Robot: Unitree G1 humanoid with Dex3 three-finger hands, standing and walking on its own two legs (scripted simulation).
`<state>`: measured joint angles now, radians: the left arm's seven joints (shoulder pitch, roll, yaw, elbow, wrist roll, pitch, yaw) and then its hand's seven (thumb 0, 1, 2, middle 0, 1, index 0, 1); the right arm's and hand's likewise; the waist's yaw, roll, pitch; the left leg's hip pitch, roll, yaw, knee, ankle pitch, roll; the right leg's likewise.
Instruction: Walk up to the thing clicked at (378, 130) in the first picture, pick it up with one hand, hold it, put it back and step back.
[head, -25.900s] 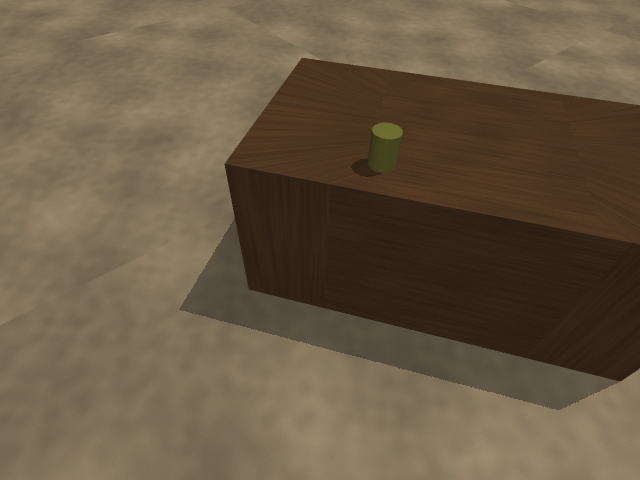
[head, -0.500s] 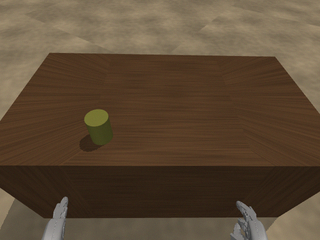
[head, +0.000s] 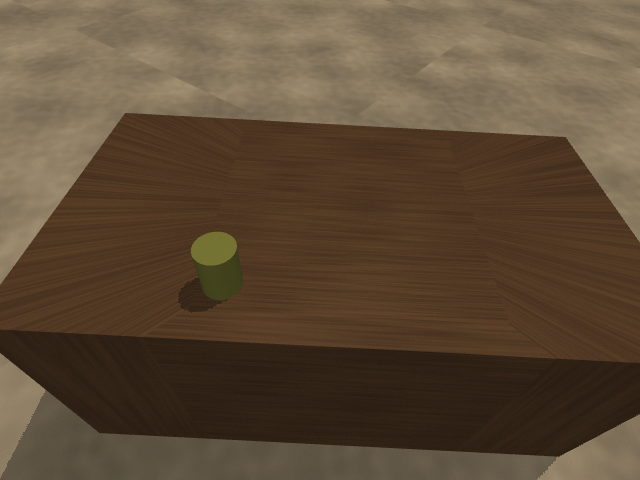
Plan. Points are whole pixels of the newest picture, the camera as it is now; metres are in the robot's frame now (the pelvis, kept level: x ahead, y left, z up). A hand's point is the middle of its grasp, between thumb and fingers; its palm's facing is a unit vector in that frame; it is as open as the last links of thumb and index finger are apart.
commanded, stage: stand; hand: left
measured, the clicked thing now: (218, 266) +0.51 +0.19 -0.10
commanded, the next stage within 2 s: step back in 2.00 s
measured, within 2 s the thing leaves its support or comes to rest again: neither
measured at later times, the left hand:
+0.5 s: hand out of the picture +0.04 +0.25 -0.13, palm faces +0.00 -0.93 -0.36, open 7.4 cm
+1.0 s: hand out of the picture +0.05 +0.25 -0.13, palm faces +0.00 -0.94 -0.35, open 7.4 cm
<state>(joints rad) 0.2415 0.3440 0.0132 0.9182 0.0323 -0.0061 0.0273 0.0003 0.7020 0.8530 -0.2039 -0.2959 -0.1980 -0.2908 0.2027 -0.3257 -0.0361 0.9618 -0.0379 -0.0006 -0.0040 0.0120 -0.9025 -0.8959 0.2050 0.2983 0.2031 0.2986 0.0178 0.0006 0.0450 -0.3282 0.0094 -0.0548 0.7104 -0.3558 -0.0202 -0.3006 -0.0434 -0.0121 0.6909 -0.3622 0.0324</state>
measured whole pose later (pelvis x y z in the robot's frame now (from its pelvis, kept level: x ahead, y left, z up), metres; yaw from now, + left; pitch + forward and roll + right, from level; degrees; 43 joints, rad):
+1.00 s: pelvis +0.00 -0.01 +0.03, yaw +1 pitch -3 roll +0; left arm 0.12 0.33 0.01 1.16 0.02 -0.01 0.01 0.00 0.91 0.89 -0.21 -0.30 -0.20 -0.30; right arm 0.13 -0.34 -0.01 1.14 -0.02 0.00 0.00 0.01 -0.90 -0.90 0.21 0.30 0.20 0.30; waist 0.01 0.02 0.06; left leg -0.14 0.02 -0.06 0.37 -0.17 -0.03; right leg -0.12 -0.04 -0.03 0.36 -0.19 0.03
